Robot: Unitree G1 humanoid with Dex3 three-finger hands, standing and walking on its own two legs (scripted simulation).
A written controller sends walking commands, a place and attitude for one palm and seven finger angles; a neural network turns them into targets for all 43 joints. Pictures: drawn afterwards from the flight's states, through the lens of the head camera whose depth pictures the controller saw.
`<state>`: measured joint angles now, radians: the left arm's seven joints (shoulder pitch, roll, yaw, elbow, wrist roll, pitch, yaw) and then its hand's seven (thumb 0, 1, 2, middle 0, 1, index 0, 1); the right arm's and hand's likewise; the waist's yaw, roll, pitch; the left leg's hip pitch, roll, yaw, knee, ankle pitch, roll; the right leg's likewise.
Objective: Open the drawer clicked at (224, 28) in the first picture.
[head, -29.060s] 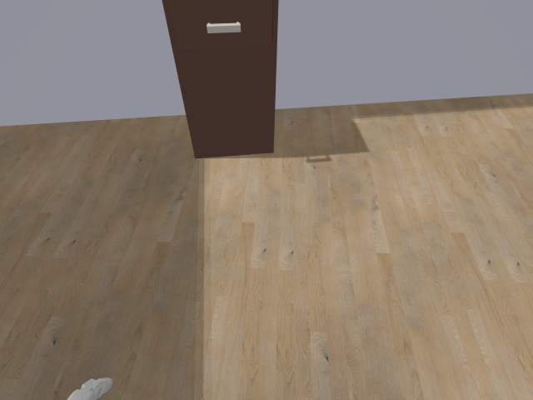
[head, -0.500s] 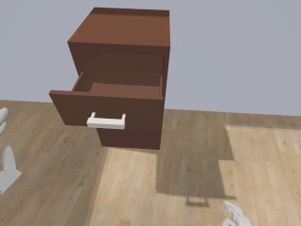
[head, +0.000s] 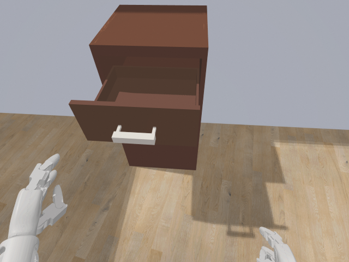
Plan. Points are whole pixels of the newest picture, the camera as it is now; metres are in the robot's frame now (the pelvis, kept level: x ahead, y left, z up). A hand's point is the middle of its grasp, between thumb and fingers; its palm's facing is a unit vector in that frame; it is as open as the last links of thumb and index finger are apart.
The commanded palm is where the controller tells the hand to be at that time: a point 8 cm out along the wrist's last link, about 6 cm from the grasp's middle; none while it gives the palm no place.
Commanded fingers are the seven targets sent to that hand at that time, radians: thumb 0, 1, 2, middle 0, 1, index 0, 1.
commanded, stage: let the arm hang, fingers relaxed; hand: left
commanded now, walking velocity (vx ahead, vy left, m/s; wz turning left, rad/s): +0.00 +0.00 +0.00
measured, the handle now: (135, 133) +0.50 +0.16 -0.04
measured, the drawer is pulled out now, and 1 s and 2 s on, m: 0.29 0.29 0.29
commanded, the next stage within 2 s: look to check the result in 1.02 s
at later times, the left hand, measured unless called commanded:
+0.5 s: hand out of the picture -0.04 +0.20 -0.16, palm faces +0.03 -0.97 -0.23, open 7.3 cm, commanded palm none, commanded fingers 0.00 0.90 0.90 -0.20 -0.30 -0.20 -0.30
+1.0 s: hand out of the picture -0.02 +0.17 -0.16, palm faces +0.01 -0.99 -0.16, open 7.4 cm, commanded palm none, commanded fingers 0.00 0.90 0.90 -0.20 -0.30 -0.20 -0.30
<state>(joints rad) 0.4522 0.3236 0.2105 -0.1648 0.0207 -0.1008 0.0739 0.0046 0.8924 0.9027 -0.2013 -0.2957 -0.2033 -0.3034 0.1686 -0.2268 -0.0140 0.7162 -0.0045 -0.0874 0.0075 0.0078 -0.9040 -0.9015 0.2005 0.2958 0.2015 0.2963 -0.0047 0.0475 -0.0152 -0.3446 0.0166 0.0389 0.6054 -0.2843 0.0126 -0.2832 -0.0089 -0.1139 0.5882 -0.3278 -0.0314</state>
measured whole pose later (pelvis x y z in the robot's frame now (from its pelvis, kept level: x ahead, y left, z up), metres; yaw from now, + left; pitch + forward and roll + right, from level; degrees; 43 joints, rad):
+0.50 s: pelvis -0.01 +0.01 +0.01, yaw +0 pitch -2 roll -1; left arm 0.33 0.19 0.02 1.08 0.01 0.02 0.03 0.00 0.93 0.90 -0.20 -0.29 -0.20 -0.30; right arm 0.28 -0.15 0.01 1.07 -0.01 0.03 -0.03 0.01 -0.91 -0.90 0.20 0.30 0.20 0.30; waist 0.01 0.02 0.10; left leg -0.21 0.01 0.04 0.45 -0.20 0.02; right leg -0.14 -0.01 -0.11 0.41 -0.23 -0.02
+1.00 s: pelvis -0.01 +0.01 +0.02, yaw -1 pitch -2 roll +0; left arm 0.30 0.11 0.01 1.13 0.01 0.00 0.04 0.00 0.90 0.90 -0.20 -0.29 -0.20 -0.30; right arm 0.32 -0.09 0.00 1.14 -0.01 0.01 -0.03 0.00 -0.91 -0.90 0.20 0.30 0.20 0.30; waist -0.01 0.00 0.07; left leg -0.19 0.00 0.07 0.40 -0.18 0.03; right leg -0.14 -0.02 -0.09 0.40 -0.22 -0.01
